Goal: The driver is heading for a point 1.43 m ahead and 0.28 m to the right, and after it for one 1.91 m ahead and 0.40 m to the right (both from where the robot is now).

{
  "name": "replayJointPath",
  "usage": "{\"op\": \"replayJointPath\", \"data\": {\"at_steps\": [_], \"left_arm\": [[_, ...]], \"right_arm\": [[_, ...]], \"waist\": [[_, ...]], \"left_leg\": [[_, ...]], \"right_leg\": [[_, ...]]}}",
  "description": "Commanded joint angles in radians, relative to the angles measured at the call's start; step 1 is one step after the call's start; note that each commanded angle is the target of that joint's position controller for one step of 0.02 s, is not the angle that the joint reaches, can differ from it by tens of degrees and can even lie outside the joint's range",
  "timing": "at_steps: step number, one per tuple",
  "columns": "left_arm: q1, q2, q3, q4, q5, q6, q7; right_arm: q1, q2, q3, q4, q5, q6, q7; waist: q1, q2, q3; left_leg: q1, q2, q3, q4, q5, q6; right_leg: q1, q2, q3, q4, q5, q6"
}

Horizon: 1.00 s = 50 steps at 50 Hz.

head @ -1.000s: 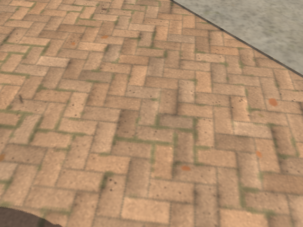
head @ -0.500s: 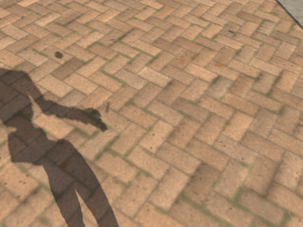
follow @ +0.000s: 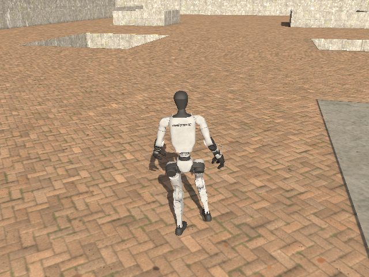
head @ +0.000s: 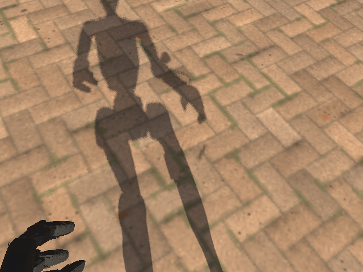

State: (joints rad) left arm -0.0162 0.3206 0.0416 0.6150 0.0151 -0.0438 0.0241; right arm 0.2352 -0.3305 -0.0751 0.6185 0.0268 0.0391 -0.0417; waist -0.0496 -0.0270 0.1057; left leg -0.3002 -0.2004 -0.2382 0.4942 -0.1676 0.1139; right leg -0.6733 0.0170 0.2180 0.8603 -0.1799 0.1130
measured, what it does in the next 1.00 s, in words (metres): walks ahead, turning right: right foot, then left foot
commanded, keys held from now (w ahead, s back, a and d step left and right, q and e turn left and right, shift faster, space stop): shift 0.06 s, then e+shift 0.54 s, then w+e+shift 0.18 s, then w+shift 0.04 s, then w+q+shift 0.18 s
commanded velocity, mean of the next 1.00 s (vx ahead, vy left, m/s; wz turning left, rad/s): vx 0.24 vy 0.00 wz -0.34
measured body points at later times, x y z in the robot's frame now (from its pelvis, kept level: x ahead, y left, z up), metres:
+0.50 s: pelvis +0.10 -0.04 +0.00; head +0.16 -0.05 +0.45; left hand +0.25 +0.23 -0.11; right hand +0.24 -0.34 -0.10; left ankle +0.12 +0.08 -0.73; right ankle +0.19 -0.16 -0.74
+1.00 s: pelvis +0.22 -0.11 +0.00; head +0.24 -0.11 +0.45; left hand +0.54 -0.03 -0.06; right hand +0.04 -0.34 -0.12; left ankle +0.13 +0.08 -0.74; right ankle +0.26 -0.33 -0.69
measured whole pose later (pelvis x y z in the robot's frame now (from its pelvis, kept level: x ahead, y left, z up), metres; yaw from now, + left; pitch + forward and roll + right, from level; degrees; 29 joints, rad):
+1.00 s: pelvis +0.22 -0.11 +0.00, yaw -26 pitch +3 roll +0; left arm 0.08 0.28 0.03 0.56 -0.04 -0.05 -0.05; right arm 0.50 -0.29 -0.04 0.83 0.02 -0.06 0.00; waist -0.14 -0.03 -0.02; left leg 0.12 0.06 0.11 0.18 -0.35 -0.02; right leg -0.64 -0.10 0.04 0.76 -0.13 0.03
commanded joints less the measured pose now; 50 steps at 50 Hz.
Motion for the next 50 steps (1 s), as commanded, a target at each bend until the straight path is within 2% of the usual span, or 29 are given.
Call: {"op": "replayJointPath", "data": {"at_steps": [1,3,6,7,8,9,10,11,13,14,15,18,20,23,25,26,27,28,29,30,31,32,33,36,38,43,46,48,50], "left_arm": [[-0.001,0.076,0.023,-0.048,-0.006,-0.011,-0.006],[-0.011,0.087,0.027,-0.042,-0.002,-0.023,-0.017],[0.063,0.096,0.034,-0.009,-0.001,-0.044,-0.033],[0.096,0.078,0.032,0.004,0.001,-0.053,-0.039],[0.077,0.077,0.023,-0.005,0.017,-0.059,-0.042],[0.029,0.104,0.016,-0.019,0.038,-0.052,-0.039],[0.073,0.038,0.000,0.006,0.036,-0.041,-0.040],[0.109,0.040,0.001,0.015,0.007,-0.029,-0.046],[0.184,0.153,0.042,0.020,-0.025,-0.001,-0.044],[0.200,0.209,0.063,0.016,-0.029,0.005,-0.037],[0.189,0.218,0.070,0.007,-0.028,0.010,-0.030],[0.154,0.156,0.068,-0.017,-0.041,0.039,-0.012],[0.161,0.149,0.077,-0.023,-0.043,0.057,-0.003],[0.173,0.157,0.093,-0.033,-0.045,0.081,0.007],[0.156,0.156,0.097,-0.046,-0.054,0.088,0.012],[0.157,0.141,0.093,-0.050,-0.059,0.089,0.015],[0.183,0.102,0.082,-0.057,-0.055,0.091,0.014],[0.200,0.091,0.082,-0.070,-0.061,0.082,0.007],[0.231,0.166,0.104,-0.053,-0.044,0.072,0.001],[0.256,0.191,0.114,-0.027,-0.041,0.075,-0.003],[0.273,0.166,0.107,-0.009,-0.036,0.084,-0.001],[0.270,0.140,0.096,-0.015,-0.035,0.089,-0.004],[0.250,0.128,0.086,-0.026,-0.040,0.086,-0.013],[0.148,0.120,0.069,-0.075,-0.051,0.057,-0.030],[0.117,0.106,0.061,-0.097,-0.053,0.041,-0.037],[0.104,0.041,0.034,-0.122,-0.059,0.014,-0.041],[0.026,0.020,0.012,-0.144,-0.048,-0.010,-0.059],[-0.035,0.013,0.002,-0.161,-0.053,-0.031,-0.077],[-0.047,0.032,0.004,-0.169,-0.059,-0.048,-0.094]], "right_arm": [[-0.036,-0.142,-0.042,-0.087,-0.005,0.004,-0.020],[-0.019,-0.117,-0.033,-0.083,-0.013,0.004,-0.018],[-0.041,-0.059,-0.002,-0.074,-0.028,-0.002,-0.010],[-0.051,-0.029,0.013,-0.062,-0.029,-0.007,-0.003],[0.022,0.026,0.032,-0.035,-0.045,-0.019,0.009],[0.152,0.014,0.029,-0.006,-0.055,-0.026,0.015],[0.156,-0.053,0.014,0.002,-0.060,-0.021,0.013],[0.072,-0.101,0.000,-0.008,-0.057,-0.013,0.005],[-0.059,-0.127,-0.020,-0.026,-0.044,0.003,0.002],[-0.075,-0.127,-0.024,-0.028,-0.036,0.006,0.005],[-0.082,-0.107,-0.022,-0.022,-0.031,0.004,0.008],[-0.094,-0.039,-0.011,-0.002,-0.021,-0.008,0.003],[-0.100,-0.021,-0.010,0.008,-0.017,-0.020,0.005],[-0.086,-0.030,-0.015,0.024,-0.007,-0.043,0.019],[-0.031,-0.049,-0.025,0.052,-0.006,-0.056,0.025],[0.007,-0.075,-0.035,0.069,-0.008,-0.058,0.024],[0.016,-0.140,-0.048,0.068,-0.027,-0.055,0.019],[-0.057,-0.183,-0.051,0.050,-0.067,-0.054,0.020],[-0.135,-0.137,-0.038,0.020,-0.091,-0.062,0.018],[-0.183,-0.087,-0.024,0.004,-0.076,-0.065,0.007],[-0.166,-0.076,-0.019,0.007,-0.053,-0.067,-0.003],[-0.135,-0.084,-0.017,0.016,-0.032,-0.070,-0.010],[-0.095,-0.093,-0.014,0.023,-0.023,-0.074,-0.013],[0.032,-0.112,-0.014,0.045,-0.035,-0.092,-0.007],[0.088,-0.124,-0.016,0.060,-0.039,-0.106,0.002],[0.149,-0.106,-0.008,0.092,-0.043,-0.129,0.034],[0.157,-0.111,-0.004,0.119,-0.018,-0.123,0.041],[0.182,-0.120,-0.002,0.135,-0.005,-0.122,0.044],[0.196,-0.153,-0.009,0.150,0.006,-0.121,0.046]], "waist": [[0.025,0.138,-0.211],[0.001,0.166,-0.204],[0.016,0.187,-0.207],[0.042,0.166,-0.195],[0.013,0.066,-0.210],[-0.079,-0.117,-0.207],[-0.068,-0.191,-0.202],[-0.019,-0.167,-0.180],[0.046,-0.112,-0.168],[0.055,-0.081,-0.168],[0.050,-0.060,-0.169],[0.046,-0.102,-0.176],[0.053,-0.138,-0.198],[0.058,-0.176,-0.216],[0.029,-0.176,-0.221],[0.014,-0.160,-0.229],[0.032,-0.029,-0.244],[0.066,0.246,-0.186],[0.086,0.207,-0.140],[0.104,0.137,-0.130],[0.092,0.109,-0.145],[0.071,0.145,-0.132],[0.043,0.163,-0.107],[-0.040,0.141,-0.057],[-0.067,0.134,-0.032],[-0.053,0.103,0.033],[-0.039,0.100,0.076],[-0.047,0.105,0.090],[-0.025,0.131,0.078]], "left_leg": [[0.105,0.206,-0.225,-0.050,0.284,0.053],[0.146,0.228,-0.256,-0.013,0.287,0.056],[0.142,0.263,-0.248,0.057,0.319,0.052],[0.108,0.240,-0.216,0.090,0.288,0.031],[0.075,0.168,-0.154,0.162,0.101,-0.018],[0.009,0.068,-0.051,0.289,-0.334,-0.084],[-0.020,0.104,0.014,0.297,-0.411,-0.150],[-0.043,0.130,0.045,0.277,-0.401,-0.169],[-0.144,0.104,0.092,0.347,-0.431,-0.184],[-0.183,0.097,0.085,0.423,-0.431,-0.189],[-0.180,0.099,0.079,0.450,-0.407,-0.188],[-0.127,0.088,0.104,0.329,-0.326,-0.183],[-0.071,0.074,0.111,0.235,-0.278,-0.180],[0.014,0.070,0.101,0.075,-0.212,-0.159],[0.119,0.089,0.104,-0.081,-0.107,-0.132],[0.223,0.142,0.095,-0.173,-0.033,-0.109],[0.329,0.307,-0.060,-0.215,-0.089,-0.031],[0.262,0.498,-0.269,-0.259,-0.011,0.088],[0.185,0.556,-0.255,-0.242,0.106,0.120],[0.169,0.505,-0.142,-0.212,0.161,0.087],[0.212,0.457,-0.082,-0.228,-0.014,0.050],[0.263,0.451,-0.073,-0.253,-0.157,0.034],[0.297,0.454,-0.065,-0.285,-0.253,0.032],[0.402,0.466,-0.035,-0.334,-0.363,0.027],[0.438,0.474,0.003,-0.350,-0.343,0.024],[0.351,0.484,0.071,-0.411,-0.271,0.071],[0.303,0.489,0.111,-0.448,-0.164,0.098],[0.263,0.488,0.128,-0.452,-0.083,0.100],[0.253,0.497,0.137,-0.431,-0.022,0.089]], "right_leg": [[0.114,0.053,-0.054,-0.125,0.083,0.001],[0.131,0.040,-0.053,-0.198,0.089,-0.013],[0.280,-0.002,-0.089,-0.298,0.129,-0.064],[0.383,-0.018,-0.103,-0.409,0.239,-0.093],[0.506,-0.099,0.003,-0.476,0.489,-0.140],[0.575,-0.226,0.174,-0.444,0.792,-0.260],[0.536,-0.308,0.357,-0.489,0.671,-0.383],[0.527,-0.274,0.410,-0.510,0.466,-0.394],[0.573,-0.235,0.433,-0.542,0.163,-0.363],[0.580,-0.236,0.457,-0.557,0.057,-0.352],[0.563,-0.210,0.430,-0.562,0.003,-0.324],[0.523,-0.112,0.324,-0.575,-0.070,-0.256],[0.517,-0.086,0.317,-0.577,-0.075,-0.254],[0.505,-0.083,0.363,-0.589,-0.099,-0.255],[0.458,-0.065,0.378,-0.576,-0.140,-0.230],[0.388,-0.029,0.352,-0.543,-0.211,-0.195],[0.249,0.046,0.257,-0.399,-0.353,-0.147],[0.111,0.166,0.029,-0.129,-0.396,-0.103],[0.084,0.080,0.019,0.059,-0.367,-0.070],[0.098,0.063,-0.008,0.146,-0.305,-0.059],[0.061,0.045,-0.035,0.204,-0.213,-0.053],[-0.022,0.017,-0.055,0.270,-0.152,-0.050],[-0.100,-0.017,-0.084,0.321,-0.123,-0.047],[-0.253,-0.080,-0.146,0.337,-0.083,-0.033],[-0.301,-0.106,-0.148,0.325,-0.048,-0.029],[-0.260,-0.095,-0.095,0.172,0.040,-0.051],[-0.191,-0.122,-0.187,-0.006,0.080,-0.074],[-0.088,-0.111,-0.211,-0.116,0.073,-0.083],[0.045,-0.078,-0.217,-0.221,0.022,-0.102]]}}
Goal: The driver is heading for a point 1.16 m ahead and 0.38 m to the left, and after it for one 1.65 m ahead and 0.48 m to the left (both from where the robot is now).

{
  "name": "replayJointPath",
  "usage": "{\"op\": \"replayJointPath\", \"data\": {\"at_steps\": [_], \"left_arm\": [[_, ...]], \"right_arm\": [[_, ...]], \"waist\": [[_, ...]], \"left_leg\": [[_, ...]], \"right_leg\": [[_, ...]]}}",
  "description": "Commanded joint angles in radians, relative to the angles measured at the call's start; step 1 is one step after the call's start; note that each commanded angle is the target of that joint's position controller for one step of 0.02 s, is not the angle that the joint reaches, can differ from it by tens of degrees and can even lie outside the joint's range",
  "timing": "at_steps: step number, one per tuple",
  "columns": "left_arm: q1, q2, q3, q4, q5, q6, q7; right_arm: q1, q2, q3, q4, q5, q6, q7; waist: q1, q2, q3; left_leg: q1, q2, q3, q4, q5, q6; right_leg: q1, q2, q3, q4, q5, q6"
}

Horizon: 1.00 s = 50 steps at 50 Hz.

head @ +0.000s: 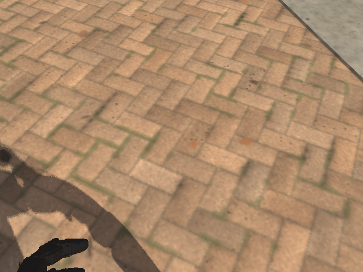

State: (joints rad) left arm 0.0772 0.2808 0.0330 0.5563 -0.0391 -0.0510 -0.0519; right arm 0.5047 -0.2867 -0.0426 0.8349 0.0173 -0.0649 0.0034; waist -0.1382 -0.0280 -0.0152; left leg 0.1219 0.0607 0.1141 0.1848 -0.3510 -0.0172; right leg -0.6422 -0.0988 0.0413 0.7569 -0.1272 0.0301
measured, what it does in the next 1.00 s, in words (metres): walks ahead, turning left: right foot, then left foot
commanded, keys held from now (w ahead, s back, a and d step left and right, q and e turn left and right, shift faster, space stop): w+q+shift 0.80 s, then w+shift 0.02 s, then w+e+shift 0.18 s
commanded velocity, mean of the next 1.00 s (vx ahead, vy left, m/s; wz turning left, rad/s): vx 0.95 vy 0.00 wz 0.67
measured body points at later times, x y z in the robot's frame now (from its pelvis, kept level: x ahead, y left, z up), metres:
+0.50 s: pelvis +0.36 -0.02 -0.03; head +0.37 +0.01 +0.42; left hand +0.25 +0.24 -0.17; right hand +0.66 -0.17 -0.09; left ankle +0.53 +0.13 -0.70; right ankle +0.17 -0.19 -0.73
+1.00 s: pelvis +0.77 +0.17 -0.02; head +0.78 +0.21 +0.43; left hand +0.82 +0.52 -0.07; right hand +0.98 -0.04 -0.13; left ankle +0.54 +0.09 -0.73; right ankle +1.00 +0.21 -0.73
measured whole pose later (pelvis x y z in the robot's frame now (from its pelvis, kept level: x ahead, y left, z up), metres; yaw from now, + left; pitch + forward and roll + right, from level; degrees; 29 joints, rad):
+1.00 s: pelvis +0.77 +0.17 -0.02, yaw +44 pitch +2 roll -1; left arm 0.00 0.28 0.04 0.56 -0.03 -0.13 -0.03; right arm 0.41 -0.28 -0.06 0.78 0.00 -0.06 -0.01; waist -0.09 -0.03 0.04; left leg 0.16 -0.10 -0.23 0.37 -0.50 0.12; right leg -0.57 0.01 -0.01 0.47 0.07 -0.02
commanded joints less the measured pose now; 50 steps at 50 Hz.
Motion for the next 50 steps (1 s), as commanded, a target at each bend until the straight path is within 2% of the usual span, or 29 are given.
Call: {"op": "replayJointPath", "data": {"at_steps": [1,3,4,5,6,7,8,10,11,14,18,21,23,24,26,27,28,29,30,31,32,33,36,39,42,46,48,49,50], "left_arm": [[-0.120,0.094,0.020,-0.108,-0.006,-0.046,-0.021],[0.113,0.172,0.064,-0.051,-0.014,-0.045,-0.004],[0.335,0.220,0.091,0.005,-0.009,-0.034,0.018],[0.479,0.321,0.108,0.035,0.027,-0.023,0.040],[0.483,0.298,0.094,0.022,0.053,-0.035,0.031],[0.401,0.223,0.071,0.035,0.040,-0.041,0.027],[0.364,0.174,0.057,0.054,0.029,-0.043,0.025],[0.250,0.090,0.041,0.078,0.053,-0.051,0.023],[0.210,0.056,0.038,0.091,0.056,-0.056,0.023],[0.156,0.042,0.045,0.122,0.044,-0.072,0.031],[0.176,0.075,0.051,0.152,0.059,-0.073,0.050],[0.221,0.140,0.063,0.175,0.049,-0.064,0.061],[0.230,0.200,0.073,0.177,0.053,-0.050,0.072],[0.241,0.236,0.080,0.178,0.051,-0.038,0.080],[0.178,0.302,0.097,0.152,0.034,-0.012,0.081],[0.127,0.295,0.096,0.125,0.027,-0.014,0.073],[0.097,0.187,0.067,0.130,0.019,-0.033,0.061],[0.218,-0.014,0.007,0.075,0.042,-0.079,0.045],[0.204,0.045,-0.004,0.005,0.017,-0.125,0.036],[0.063,0.146,0.019,-0.014,-0.008,-0.144,0.038],[0.032,0.134,0.021,-0.021,-0.007,-0.143,0.045],[0.066,0.110,0.016,-0.003,0.014,-0.131,0.052],[0.109,0.125,0.030,0.025,0.044,-0.087,0.060],[-0.087,0.068,0.013,-0.046,0.070,-0.077,0.063],[-0.182,0.017,0.001,-0.078,0.052,-0.085,0.046],[-0.243,0.068,0.022,-0.089,0.017,-0.100,0.025],[-0.186,0.115,0.045,-0.080,0.009,-0.101,0.023],[-0.088,0.150,0.065,-0.060,-0.003,-0.096,0.029],[0.087,0.189,0.084,-0.023,-0.017,-0.084,0.038]], "right_arm": [[-0.064,-0.215,-0.045,-0.057,0.018,-0.014,0.002],[-0.087,-0.229,-0.040,-0.044,0.008,-0.014,-0.001],[-0.104,-0.195,-0.025,-0.061,-0.007,-0.025,-0.003],[-0.042,-0.028,0.017,-0.109,-0.027,-0.037,0.001],[-0.037,-0.045,0.016,-0.136,0.036,-0.061,-0.002],[-0.127,-0.111,-0.012,-0.159,0.071,-0.055,-0.005],[-0.173,-0.103,-0.010,-0.168,0.064,-0.047,-0.007],[-0.148,-0.076,-0.016,-0.142,0.032,-0.018,-0.003],[-0.123,-0.053,-0.015,-0.130,0.038,0.002,0.006],[-0.162,-0.015,-0.012,-0.138,0.033,0.048,0.011],[-0.289,-0.028,-0.007,-0.189,0.026,0.047,0.021],[-0.407,-0.037,-0.001,-0.232,0.024,0.031,0.059],[-0.446,-0.059,-0.009,-0.258,0.028,0.022,0.078],[-0.422,-0.086,-0.021,-0.263,0.038,0.023,0.079],[-0.177,-0.173,-0.066,-0.226,0.051,0.047,0.069],[0.057,-0.260,-0.110,-0.164,0.040,0.065,0.055],[0.162,-0.282,-0.124,-0.115,0.048,0.077,0.032],[0.050,-0.313,-0.108,-0.145,0.022,0.066,0.035],[-0.021,-0.243,-0.081,-0.213,-0.011,0.030,0.040],[-0.016,-0.182,-0.074,-0.218,-0.010,0.005,0.045],[-0.063,-0.166,-0.067,-0.210,-0.010,-0.016,0.053],[-0.129,-0.165,-0.066,-0.221,-0.009,-0.032,0.054],[-0.220,-0.138,-0.055,-0.237,-0.004,-0.034,0.023],[-0.166,-0.114,-0.045,-0.205,0.014,-0.026,-0.012],[-0.113,-0.117,-0.047,-0.161,0.014,-0.012,-0.023],[-0.033,-0.093,-0.041,-0.091,0.010,-0.013,-0.021],[-0.037,-0.127,-0.049,-0.073,-0.007,-0.003,-0.022],[-0.057,-0.154,-0.055,-0.070,-0.030,0.003,-0.018],[-0.111,-0.181,-0.058,-0.075,-0.053,0.009,-0.013]], "waist": [[0.088,0.153,0.180],[0.253,0.169,0.022],[0.372,0.154,-0.139],[0.348,-0.150,-0.346],[0.332,-0.248,-0.454],[0.309,-0.198,-0.246],[0.283,-0.156,-0.115],[0.182,-0.133,-0.006],[0.147,-0.154,0.015],[0.112,-0.081,0.108],[0.117,-0.015,0.209],[0.149,0.043,0.241],[0.137,0.025,0.199],[0.109,-0.015,0.148],[-0.047,-0.116,0.001],[-0.153,-0.097,-0.110],[-0.179,0.076,-0.072],[0.035,0.436,-0.078],[0.055,0.344,-0.251],[0.025,0.125,-0.130],[0.092,-0.059,-0.019],[0.150,-0.095,0.024],[0.205,-0.043,0.093],[0.124,-0.005,0.156],[0.047,0.068,0.121],[-0.013,0.138,0.125],[0.036,0.159,0.087],[0.097,0.187,0.014],[0.211,0.211,-0.087]], "left_leg": [[-0.170,0.245,-0.221,-0.094,0.214,0.214],[-0.242,0.204,-0.152,0.183,0.611,0.173],[-0.455,0.150,-0.118,0.478,0.581,0.128],[-0.768,0.018,-0.118,0.906,-0.050,0.073],[-0.863,-0.034,-0.272,1.129,-0.173,0.076],[-0.995,-0.001,-0.264,1.231,-0.099,0.068],[-1.032,0.047,-0.231,1.240,-0.025,0.068],[-0.921,0.116,-0.231,1.158,0.125,0.058],[-0.866,0.134,-0.230,1.146,0.157,0.055],[-0.889,0.144,-0.220,1.127,0.208,0.047],[-0.947,0.103,-0.167,0.937,0.369,0.057],[-0.919,0.071,-0.072,0.727,0.448,0.101],[-0.783,-0.007,0.038,0.625,0.439,0.136],[-0.709,-0.057,0.082,0.628,0.396,0.150],[-0.424,-0.116,0.087,0.662,0.248,0.195],[-0.104,-0.128,0.030,0.624,0.212,0.236],[0.098,-0.097,-0.090,0.508,0.237,0.276],[0.226,0.011,-0.483,0.453,0.197,0.407],[0.277,0.174,-0.955,0.162,-0.257,0.518],[0.151,0.182,-1.005,0.019,-0.382,0.439],[-0.022,0.167,-0.964,-0.009,-0.371,0.388],[-0.156,0.138,-0.901,0.015,-0.281,0.384],[-0.390,0.011,-0.658,-0.001,-0.067,0.358],[-0.521,-0.076,-0.493,0.002,0.157,0.322],[-0.534,-0.089,-0.413,0.019,0.160,0.258],[-0.239,0.019,-0.417,0.058,0.265,0.235],[-0.049,0.073,-0.388,0.133,0.680,0.212],[0.015,0.087,-0.367,0.249,0.977,0.201],[0.033,0.082,-0.318,0.440,1.244,0.185]], "right_leg": [[0.098,0.058,-0.044,-0.156,-0.062,-0.031],[0.477,0.115,-0.067,-0.208,-0.076,-0.077],[0.841,0.051,-0.009,-0.137,-0.082,-0.094],[1.176,-0.225,0.378,-0.210,-0.477,-0.147],[1.126,-0.315,0.756,-0.434,-0.849,-0.202],[0.998,-0.308,0.696,-0.504,-0.803,-0.175],[0.878,-0.297,0.535,-0.490,-0.629,-0.168],[0.647,-0.209,0.287,-0.521,-0.344,-0.152],[0.582,-0.185,0.192,-0.542,-0.250,-0.143],[0.507,-0.162,-0.013,-0.603,-0.038,-0.125],[0.512,-0.130,-0.190,-0.669,0.091,-0.127],[0.606,-0.131,-0.283,-0.678,0.257,-0.089],[0.660,-0.127,-0.330,-0.598,0.714,-0.056],[0.711,-0.134,-0.334,-0.513,0.992,-0.050],[0.718,-0.168,-0.319,-0.188,1.352,-0.072],[0.578,-0.152,-0.279,0.094,1.271,-0.092],[0.332,0.006,-0.270,0.529,0.438,-0.052],[-0.032,0.184,-0.117,0.919,-0.471,-0.023],[-0.200,0.190,0.099,0.944,-0.429,-0.064],[-0.209,0.138,0.119,0.830,-0.326,-0.105],[-0.165,0.100,0.117,0.699,-0.242,-0.113],[-0.097,0.068,0.134,0.625,-0.202,-0.092],[0.032,0.015,0.127,0.430,-0.145,-0.016],[0.091,0.051,0.041,0.130,0.052,0.043],[0.221,0.093,-0.024,-0.133,0.302,0.056],[0.134,0.068,-0.022,-0.285,0.359,0.001],[0.116,0.103,-0.073,-0.291,0.216,-0.052],[0.192,0.133,-0.105,-0.251,0.134,-0.084],[0.341,0.153,-0.132,-0.227,0.090,-0.119]]}}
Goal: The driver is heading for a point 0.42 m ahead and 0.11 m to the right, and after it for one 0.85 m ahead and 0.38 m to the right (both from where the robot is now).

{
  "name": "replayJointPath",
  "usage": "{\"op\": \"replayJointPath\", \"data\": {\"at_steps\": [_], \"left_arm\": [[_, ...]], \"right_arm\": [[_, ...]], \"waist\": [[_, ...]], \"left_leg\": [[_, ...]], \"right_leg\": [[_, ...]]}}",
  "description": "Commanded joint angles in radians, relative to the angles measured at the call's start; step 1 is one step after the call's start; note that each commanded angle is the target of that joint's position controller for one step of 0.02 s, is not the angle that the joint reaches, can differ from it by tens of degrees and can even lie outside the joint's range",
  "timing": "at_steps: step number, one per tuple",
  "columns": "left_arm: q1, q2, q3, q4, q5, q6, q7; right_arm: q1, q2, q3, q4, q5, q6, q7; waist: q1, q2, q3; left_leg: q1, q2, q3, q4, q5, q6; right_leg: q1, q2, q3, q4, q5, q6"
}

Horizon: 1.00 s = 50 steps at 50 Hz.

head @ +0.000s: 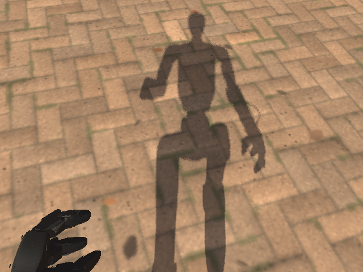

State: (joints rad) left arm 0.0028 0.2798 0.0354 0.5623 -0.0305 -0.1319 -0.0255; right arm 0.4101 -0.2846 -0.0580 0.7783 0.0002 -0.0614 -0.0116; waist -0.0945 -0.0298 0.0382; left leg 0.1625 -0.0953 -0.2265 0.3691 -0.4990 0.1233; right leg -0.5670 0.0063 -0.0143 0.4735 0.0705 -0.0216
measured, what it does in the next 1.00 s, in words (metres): walks ahead, turning right: right foot, then left foot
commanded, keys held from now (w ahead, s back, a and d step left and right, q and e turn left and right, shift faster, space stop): w+e+shift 0.22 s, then e+shift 0.78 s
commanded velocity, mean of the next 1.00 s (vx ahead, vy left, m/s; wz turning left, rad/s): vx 0.45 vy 0.00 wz -0.78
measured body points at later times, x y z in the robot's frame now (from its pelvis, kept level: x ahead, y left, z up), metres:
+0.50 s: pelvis +0.43 -0.06 +0.00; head +0.48 -0.08 +0.44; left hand +0.51 +0.21 -0.13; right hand +0.65 -0.35 -0.03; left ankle +0.62 -0.01 -0.72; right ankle +0.22 -0.12 -0.63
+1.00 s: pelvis +0.54 -0.13 +0.02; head +0.56 -0.20 +0.47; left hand +0.88 -0.08 -0.04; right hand +0.43 -0.46 -0.09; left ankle +0.66 -0.02 -0.64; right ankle +0.52 -0.24 -0.71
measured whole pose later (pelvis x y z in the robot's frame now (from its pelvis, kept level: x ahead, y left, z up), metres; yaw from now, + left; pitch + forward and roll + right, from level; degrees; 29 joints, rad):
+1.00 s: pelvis +0.54 -0.13 +0.02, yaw -51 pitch +2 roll +3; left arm 0.19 0.35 0.07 0.54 -0.01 0.04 0.01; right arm 0.05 -0.34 -0.08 0.73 -0.01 -0.01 -0.01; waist 0.00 0.02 0.09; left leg -0.51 0.00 -0.03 1.05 -0.43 -0.04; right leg -0.40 0.04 0.08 0.54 -0.17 -0.05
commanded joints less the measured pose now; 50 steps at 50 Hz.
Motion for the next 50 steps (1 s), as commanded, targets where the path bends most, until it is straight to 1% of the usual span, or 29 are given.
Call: {"op": "replayJointPath", "data": {"at_steps": [1,2,3,4,5,6,8,10,14,16,18,20,21,22,23,24,25,27,30,34,41,42,43,44,45,46,47,48,50], "left_arm": [[0.435,0.201,0.081,0.035,-0.022,0.015,0.017],[0.524,0.267,0.089,0.075,0.009,0.013,0.002],[0.565,0.197,0.078,0.109,0.011,0.007,-0.017],[0.477,0.125,0.064,0.091,0.024,0.011,-0.008],[0.442,0.123,0.063,0.082,0.033,0.017,-0.009],[0.422,0.129,0.061,0.088,0.037,0.014,-0.018],[0.385,0.093,0.046,0.098,0.031,0.013,-0.019],[0.398,0.085,0.040,0.117,0.001,0.016,-0.012],[0.408,0.137,0.057,0.145,-0.003,0.042,0.029],[0.497,0.146,0.067,0.189,-0.004,0.067,0.037],[0.521,0.127,0.065,0.208,-0.014,0.082,0.046],[0.469,0.137,0.075,0.192,-0.017,0.090,0.054],[0.408,0.144,0.080,0.166,-0.017,0.095,0.058],[0.388,0.093,0.065,0.125,0.007,0.103,0.060],[0.613,-0.043,0.028,0.136,0.023,0.116,0.057],[0.711,0.067,0.021,0.126,-0.004,0.128,0.045],[0.599,0.132,0.040,0.111,-0.011,0.141,0.048],[0.436,0.185,0.069,0.079,-0.001,0.166,0.065],[0.396,0.073,0.047,0.030,0.001,0.182,0.063],[0.344,0.076,0.043,0.013,0.011,0.176,0.042],[0.219,0.173,0.080,-0.042,0.014,0.209,0.003],[0.243,0.191,0.092,-0.036,0.020,0.208,0.011],[0.314,0.291,0.126,-0.030,0.022,0.205,0.030],[0.292,0.406,0.140,-0.071,0.037,0.193,0.040],[0.295,0.347,0.126,-0.088,0.051,0.164,0.027],[0.277,0.322,0.115,-0.080,0.047,0.143,0.023],[0.234,0.292,0.110,-0.080,0.028,0.137,0.028],[0.187,0.266,0.101,-0.092,0.013,0.144,0.036],[0.134,0.245,0.089,-0.115,0.026,0.160,0.053]], "right_arm": [[-0.107,-0.173,-0.035,-0.048,-0.048,0.009,-0.001],[0.057,-0.028,0.000,-0.071,-0.035,-0.005,0.005],[0.073,-0.042,0.022,-0.066,0.006,-0.030,0.017],[-0.062,-0.108,0.013,-0.100,0.039,-0.056,0.025],[-0.206,-0.121,0.021,-0.133,0.024,-0.078,0.029],[-0.283,-0.101,0.022,-0.156,0.003,-0.095,0.029],[-0.267,-0.078,0.023,-0.157,-0.013,-0.099,0.028],[-0.271,-0.074,0.024,-0.167,-0.022,-0.093,0.022],[-0.500,-0.021,0.047,-0.262,-0.043,-0.109,0.033],[-0.518,-0.020,0.035,-0.278,-0.042,-0.109,0.040],[-0.528,-0.055,0.012,-0.298,-0.017,-0.098,0.031],[-0.500,-0.101,-0.013,-0.312,-0.008,-0.092,0.009],[-0.371,-0.116,-0.024,-0.287,-0.016,-0.091,-0.001],[-0.156,-0.149,-0.031,-0.242,-0.028,-0.082,-0.009],[-0.081,-0.157,-0.015,-0.238,-0.054,-0.063,-0.003],[-0.085,-0.153,-0.019,-0.215,-0.023,-0.046,0.016],[-0.202,-0.093,-0.015,-0.257,-0.018,-0.028,0.004],[-0.314,-0.026,0.012,-0.249,-0.017,0.004,-0.010],[-0.383,-0.070,-0.010,-0.189,-0.024,0.003,-0.008],[-0.423,-0.131,-0.037,-0.147,-0.012,0.001,-0.010],[-0.393,-0.191,-0.062,-0.096,0.033,0.016,0.018],[-0.350,-0.168,-0.058,-0.078,0.035,0.021,0.022],[-0.284,-0.137,-0.052,-0.064,0.015,0.030,0.027],[-0.284,-0.109,-0.035,-0.125,-0.022,0.038,0.025],[-0.373,-0.154,-0.043,-0.137,-0.025,0.039,0.017],[-0.395,-0.162,-0.046,-0.146,-0.002,0.040,0.012],[-0.369,-0.161,-0.048,-0.127,-0.001,0.040,0.003],[-0.361,-0.172,-0.051,-0.121,-0.011,0.040,-0.004],[-0.347,-0.161,-0.048,-0.107,-0.013,0.038,0.000]], "waist": [[0.307,0.180,-0.270],[0.189,-0.239,-0.426],[0.198,-0.385,-0.423],[0.209,-0.211,-0.242],[0.215,-0.018,-0.138],[0.182,0.085,-0.057],[0.108,0.042,-0.026],[0.085,0.016,0.011],[0.135,0.000,0.107],[0.168,-0.029,0.038],[0.162,-0.058,0.006],[0.109,-0.081,-0.040],[0.026,-0.082,-0.121],[-0.040,-0.039,-0.306],[0.060,0.266,-0.495],[0.079,0.351,-0.642],[0.071,0.250,-0.545],[0.088,0.091,-0.258],[0.144,0.138,-0.092],[0.148,0.120,-0.170],[0.132,0.091,-0.096],[0.137,0.047,-0.099],[0.145,-0.158,-0.098],[0.103,-0.384,-0.129],[0.174,-0.207,-0.200],[0.153,-0.145,-0.175],[0.121,-0.077,-0.153],[0.103,-0.075,-0.142],[0.077,-0.087,-0.161]], "left_leg": [[-0.228,0.225,0.047,0.578,1.333,0.027],[-0.642,0.054,0.099,1.024,0.488,-0.062],[-0.845,-0.006,0.065,1.100,0.057,-0.070],[-0.955,0.066,0.035,1.097,0.117,-0.040],[-0.923,0.090,0.053,1.016,0.168,-0.024],[-0.900,0.100,0.066,0.930,0.177,-0.025],[-0.828,0.132,0.064,0.779,0.210,-0.051],[-0.829,0.139,0.086,0.667,0.198,-0.095],[-0.653,0.049,0.195,0.262,0.486,-0.151],[-0.444,-0.021,0.202,0.167,0.716,-0.147],[-0.371,-0.037,0.156,0.092,0.722,-0.143],[-0.300,-0.022,0.134,0.029,0.705,-0.131],[-0.158,0.018,0.128,0.002,0.791,-0.118],[0.106,0.208,0.009,0.127,0.948,-0.052],[0.348,0.570,-0.305,0.273,1.488,0.125],[0.368,0.686,-0.515,0.222,1.219,0.220],[0.240,0.571,-0.411,0.132,0.883,0.203],[-0.082,0.421,-0.132,0.043,0.811,0.126],[-0.390,0.361,0.072,-0.069,0.846,0.105],[-0.396,0.390,0.196,-0.097,0.797,0.110],[-0.370,0.398,0.343,0.026,0.463,0.003],[-0.392,0.367,0.372,0.123,0.394,-0.040],[-0.529,0.272,0.443,0.379,0.213,-0.121],[-0.847,0.105,0.388,0.674,-0.175,-0.205],[-0.887,0.087,0.183,0.809,-0.152,-0.190],[-0.893,0.097,0.148,0.820,-0.066,-0.161],[-0.886,0.115,0.132,0.781,0.012,-0.152],[-0.869,0.122,0.124,0.727,0.061,-0.156],[-0.761,0.089,0.132,0.666,0.125,-0.177]], "right_leg": [[0.619,-0.028,0.019,0.131,-0.145,-0.107],[1.012,-0.217,0.533,0.081,-0.503,-0.282],[1.087,-0.280,0.946,-0.191,-0.775,-0.317],[0.989,-0.287,0.885,-0.215,-0.805,-0.287],[0.823,-0.246,0.765,-0.224,-0.631,-0.263],[0.691,-0.198,0.688,-0.239,-0.492,-0.263],[0.580,-0.120,0.563,-0.267,-0.334,-0.269],[0.510,-0.105,0.524,-0.283,-0.259,-0.283],[0.231,-0.003,0.372,-0.264,0.133,-0.199],[0.166,0.018,0.381,-0.224,0.125,-0.122],[0.225,0.030,0.425,-0.144,0.095,-0.078],[0.293,0.046,0.450,0.017,0.199,-0.027],[0.281,0.077,0.432,0.195,0.229,0.014],[0.194,0.101,0.380,0.503,-0.043,0.052],[-0.013,0.216,0.306,0.894,-0.937,0.088],[-0.070,0.088,0.263,1.100,-0.827,0.102],[-0.113,0.013,0.213,1.085,-0.705,0.114],[-0.131,-0.039,0.115,1.001,-0.577,0.136],[-0.019,-0.096,0.070,0.772,-0.548,0.134],[0.112,-0.128,0.054,0.505,-0.309,0.091],[0.273,-0.068,-0.040,0.153,-0.238,-0.011],[0.339,-0.044,-0.031,0.095,-0.198,-0.040],[0.482,-0.140,0.168,-0.022,0.122,-0.113],[0.616,-0.349,0.600,-0.087,0.186,-0.319],[0.589,-0.345,0.621,-0.129,0.078,-0.349],[0.550,-0.310,0.552,-0.144,-0.001,-0.305],[0.519,-0.263,0.498,-0.137,-0.076,-0.252],[0.483,-0.242,0.466,-0.127,-0.076,-0.225],[0.400,-0.181,0.408,-0.109,0.001,-0.207]]}}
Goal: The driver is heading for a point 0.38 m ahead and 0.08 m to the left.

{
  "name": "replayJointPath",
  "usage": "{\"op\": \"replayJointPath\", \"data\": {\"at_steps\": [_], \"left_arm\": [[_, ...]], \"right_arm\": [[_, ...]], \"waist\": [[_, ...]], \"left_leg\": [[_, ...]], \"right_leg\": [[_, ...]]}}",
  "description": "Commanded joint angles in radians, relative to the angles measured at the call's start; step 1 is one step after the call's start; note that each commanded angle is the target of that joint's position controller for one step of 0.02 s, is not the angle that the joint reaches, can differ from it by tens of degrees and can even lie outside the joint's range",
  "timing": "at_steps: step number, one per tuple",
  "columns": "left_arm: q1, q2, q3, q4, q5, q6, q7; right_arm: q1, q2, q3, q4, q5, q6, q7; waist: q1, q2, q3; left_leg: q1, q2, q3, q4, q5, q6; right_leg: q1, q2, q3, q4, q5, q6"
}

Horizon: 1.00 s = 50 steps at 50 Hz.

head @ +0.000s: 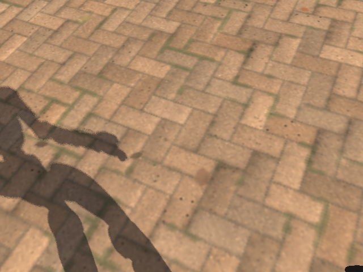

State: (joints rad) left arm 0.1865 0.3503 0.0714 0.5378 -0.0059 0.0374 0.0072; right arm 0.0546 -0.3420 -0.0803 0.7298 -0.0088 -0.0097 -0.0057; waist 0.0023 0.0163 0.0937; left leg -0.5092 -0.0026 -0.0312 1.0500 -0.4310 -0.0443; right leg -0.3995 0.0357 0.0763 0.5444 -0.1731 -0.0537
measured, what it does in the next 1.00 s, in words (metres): steps on the spot, turning left: left foot, then right foot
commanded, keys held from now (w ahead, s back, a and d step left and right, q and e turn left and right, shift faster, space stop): e+shift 0.02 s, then q+shift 0.74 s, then shift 0.10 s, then e+shift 0.14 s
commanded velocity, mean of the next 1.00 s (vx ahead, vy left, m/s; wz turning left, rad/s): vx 0.01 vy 0.00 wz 0.36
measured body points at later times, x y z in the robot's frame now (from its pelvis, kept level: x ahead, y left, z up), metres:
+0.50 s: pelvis +0.04 +0.02 +0.00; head +0.08 +0.03 +0.45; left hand +0.19 +0.31 -0.08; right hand +0.19 -0.26 -0.10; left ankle +0.06 +0.16 -0.73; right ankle +0.04 -0.09 -0.72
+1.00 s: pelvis +0.04 +0.04 +0.00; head +0.08 +0.06 +0.45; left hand -0.02 +0.34 -0.11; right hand +0.35 -0.08 -0.08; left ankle -0.02 +0.16 -0.74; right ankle +0.05 -0.09 -0.73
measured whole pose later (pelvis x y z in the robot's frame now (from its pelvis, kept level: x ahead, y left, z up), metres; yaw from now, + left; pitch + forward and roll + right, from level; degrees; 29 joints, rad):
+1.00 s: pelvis +0.04 +0.04 +0.00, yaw +27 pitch +2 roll -1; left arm 0.23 0.30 0.06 0.75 -0.01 -0.01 -0.01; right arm 0.06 -0.26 -0.05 0.61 -0.01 0.06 -0.01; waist 0.07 0.01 0.06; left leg -0.27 0.03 0.00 0.47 -0.20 -0.03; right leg -0.19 -0.06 -0.16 0.49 -0.33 0.01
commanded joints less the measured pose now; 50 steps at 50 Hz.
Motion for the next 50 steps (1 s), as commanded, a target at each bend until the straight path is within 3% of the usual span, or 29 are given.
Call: {"op": "replayJointPath", "data": {"at_steps": [1,5,7,9,10,11,12,13,14,15,17,19,21,23,25,26,27,28,29,30,31,32,33,37,42,46,48,49,50], "left_arm": [[-0.049,0.173,0.055,-0.091,0.005,-0.005,0.025],[-0.044,0.124,0.030,-0.075,0.016,0.001,0.026],[-0.038,0.080,0.008,-0.050,0.028,-0.001,0.015],[-0.063,0.017,-0.022,-0.017,0.035,-0.012,0.000],[-0.063,0.018,-0.024,0.000,0.035,-0.019,-0.004],[-0.020,0.036,-0.018,0.022,0.038,-0.026,-0.003],[0.036,0.063,-0.007,0.029,0.051,-0.029,0.004],[0.047,0.061,-0.002,0.023,0.056,-0.031,0.011],[-0.012,0.070,0.003,0.015,0.045,-0.030,0.024],[-0.068,0.074,0.010,0.002,0.031,-0.029,0.032],[-0.109,0.039,0.011,-0.010,0.022,-0.026,0.033],[-0.120,0.019,0.013,-0.014,0.013,-0.036,0.026],[-0.107,-0.001,0.011,0.000,0.002,-0.048,0.020],[-0.081,-0.015,0.011,0.019,-0.011,-0.059,0.010],[0.005,-0.008,0.022,0.057,-0.016,-0.062,-0.001],[0.053,0.020,0.036,0.080,-0.015,-0.058,0.000],[0.059,0.084,0.052,0.075,-0.001,-0.048,0.009],[-0.014,0.155,0.063,0.052,0.051,-0.040,0.006],[-0.057,0.116,0.053,0.027,0.070,-0.050,0.006],[-0.113,0.057,0.035,0.015,0.061,-0.056,0.013],[-0.144,0.038,0.029,0.009,0.044,-0.060,0.021],[-0.153,0.032,0.025,0.013,0.028,-0.062,0.031],[-0.135,0.034,0.023,0.018,0.024,-0.061,0.039],[-0.016,0.067,0.033,0.051,0.036,-0.041,0.050],[-0.010,0.126,0.053,0.072,0.017,-0.031,0.019],[-0.013,0.121,0.045,0.112,-0.014,-0.041,-0.010],[-0.039,0.036,0.005,0.144,-0.031,-0.056,-0.022],[0.010,0.013,-0.010,0.160,-0.015,-0.070,-0.030],[0.030,-0.015,-0.028,0.146,0.032,-0.083,-0.042]], "right_arm": [[0.016,-0.087,-0.021,-0.051,0.002,-0.015,-0.003],[0.069,-0.046,0.005,-0.013,0.015,0.002,0.011],[0.066,-0.037,0.014,-0.019,0.017,0.008,0.018],[0.088,-0.005,0.028,-0.012,0.013,0.005,0.029],[0.095,-0.005,0.029,-0.011,0.009,0.002,0.033],[0.064,-0.049,0.023,-0.031,-0.004,0.001,0.031],[0.028,-0.147,0.006,-0.064,-0.009,0.000,0.025],[0.004,-0.195,-0.008,-0.065,0.002,0.001,0.021],[0.015,-0.187,-0.013,-0.068,0.002,0.004,0.017],[0.055,-0.177,-0.015,-0.060,0.006,0.005,0.013],[0.112,-0.172,-0.022,-0.058,0.018,0.000,0.002],[0.148,-0.170,-0.035,-0.057,0.026,-0.004,-0.010],[0.128,-0.156,-0.046,-0.068,0.044,0.016,-0.025],[0.097,-0.148,-0.055,-0.089,0.052,0.048,-0.034],[0.050,-0.139,-0.060,-0.116,0.060,0.067,-0.034],[0.040,-0.118,-0.054,-0.129,0.065,0.069,-0.034],[0.101,-0.061,-0.040,-0.123,0.054,0.070,-0.030],[0.145,-0.056,-0.044,-0.140,0.043,0.057,-0.026],[0.158,-0.137,-0.066,-0.129,0.027,0.044,-0.024],[0.166,-0.173,-0.080,-0.105,0.034,0.047,-0.021],[0.187,-0.155,-0.080,-0.082,0.034,0.057,-0.023],[0.194,-0.134,-0.074,-0.078,0.031,0.064,-0.022],[0.183,-0.111,-0.066,-0.087,0.032,0.066,-0.016],[0.064,-0.063,-0.035,-0.166,0.043,0.057,0.007],[0.033,-0.033,-0.016,-0.205,0.025,0.060,0.018],[0.031,-0.012,-0.005,-0.197,0.018,0.066,0.007],[0.115,0.012,0.004,-0.147,0.005,0.061,0.002],[0.151,-0.060,-0.008,-0.139,-0.006,0.058,-0.010],[0.193,-0.147,-0.022,-0.151,-0.027,0.061,-0.027]], "waist": [[-0.021,-0.124,-0.231],[0.010,-0.133,-0.288],[0.025,-0.154,-0.272],[0.001,-0.151,-0.237],[-0.012,-0.152,-0.203],[0.007,-0.124,-0.150],[0.066,0.003,-0.115],[0.097,0.137,-0.091],[0.059,0.187,-0.061],[0.022,0.201,-0.056],[-0.016,0.226,-0.089],[-0.034,0.184,-0.146],[-0.024,0.143,-0.184],[-0.016,0.150,-0.208],[0.028,0.155,-0.224],[0.044,0.137,-0.231],[0.010,-0.018,-0.232],[-0.035,-0.266,-0.184],[-0.043,-0.204,-0.156],[-0.058,-0.129,-0.129],[-0.064,-0.097,-0.110],[-0.057,-0.108,-0.100],[-0.043,-0.123,-0.093],[0.041,-0.130,-0.110],[0.044,-0.112,-0.142],[0.026,-0.146,-0.165],[-0.043,-0.121,-0.188],[-0.029,-0.074,-0.238],[-0.013,0.103,-0.322]], "left_leg": [[-0.064,-0.022,-0.061,-0.074,0.072,-0.020],[0.086,0.016,-0.014,-0.208,0.119,-0.046],[0.154,0.039,-0.005,-0.254,0.124,-0.035],[0.272,0.050,0.010,-0.406,0.195,-0.012],[0.324,0.030,0.032,-0.513,0.272,0.004],[0.302,0.038,-0.002,-0.572,0.357,0.028],[0.246,0.133,-0.147,-0.599,0.527,0.077],[0.166,0.192,-0.262,-0.665,0.464,0.172],[0.121,0.225,-0.367,-0.721,0.349,0.221],[0.149,0.228,-0.414,-0.732,0.336,0.232],[0.264,0.235,-0.471,-0.719,0.433,0.261],[0.392,0.247,-0.509,-0.694,0.544,0.277],[0.446,0.209,-0.488,-0.669,0.574,0.243],[0.419,0.166,-0.476,-0.664,0.555,0.214],[0.336,0.116,-0.461,-0.646,0.480,0.178],[0.236,0.078,-0.436,-0.618,0.351,0.137],[0.072,-0.013,-0.335,-0.450,0.052,0.078],[-0.114,-0.121,-0.176,-0.236,-0.162,0.022],[-0.128,-0.014,-0.165,-0.042,-0.148,-0.008],[-0.117,0.005,-0.144,0.036,-0.081,-0.018],[-0.128,0.013,-0.128,0.077,-0.009,-0.032],[-0.159,0.027,-0.114,0.121,0.052,-0.044],[-0.174,0.040,-0.084,0.148,0.085,-0.058],[-0.225,0.084,-0.006,0.035,0.117,-0.096],[-0.092,0.081,0.026,-0.146,0.063,-0.073],[0.104,0.019,0.044,-0.389,0.041,-0.020],[0.388,0.017,0.034,-0.774,0.349,0.036],[0.600,0.095,-0.043,-0.747,0.605,0.054],[0.792,0.304,-0.203,-0.590,1.086,0.134]], "right_leg": [[0.229,-0.194,0.311,-0.169,0.267,-0.173],[0.196,-0.213,0.241,-0.109,0.347,-0.169],[0.155,-0.226,0.243,-0.112,0.283,-0.168],[0.091,-0.211,0.209,-0.115,0.124,-0.135],[0.064,-0.180,0.179,-0.109,0.019,-0.102],[0.062,-0.134,0.152,-0.085,-0.072,-0.053],[0.069,-0.052,0.086,0.015,-0.185,0.000],[0.092,0.023,-0.022,0.077,-0.190,0.054],[0.092,0.026,-0.044,0.111,-0.166,0.070],[0.067,0.035,-0.040,0.139,-0.166,0.064],[-0.016,0.060,-0.012,0.212,-0.301,0.062],[-0.096,0.050,0.040,0.303,-0.393,0.073],[-0.094,0.043,0.051,0.218,-0.340,0.091],[0.001,0.060,0.031,0.080,-0.260,0.102],[0.165,0.072,-0.001,-0.128,-0.110,0.095],[0.298,0.025,0.006,-0.230,-0.005,0.078],[0.427,-0.165,0.177,-0.276,-0.003,0.007],[0.359,-0.386,0.429,-0.287,0.129,-0.137],[0.295,-0.452,0.425,-0.291,0.178,-0.194],[0.262,-0.387,0.309,-0.279,0.173,-0.169],[0.265,-0.311,0.206,-0.266,0.143,-0.130],[0.285,-0.279,0.136,-0.253,0.176,-0.113],[0.290,-0.260,0.074,-0.244,0.266,-0.116],[0.410,-0.290,-0.009,-0.242,0.399,-0.170],[0.413,-0.338,-0.058,-0.225,0.494,-0.201],[0.380,-0.323,-0.055,-0.167,0.542,-0.187],[0.278,-0.269,-0.074,-0.107,0.474,-0.110],[0.165,-0.226,-0.087,-0.088,0.338,-0.031],[-0.003,-0.164,-0.122,0.022,-0.105,0.045]]}}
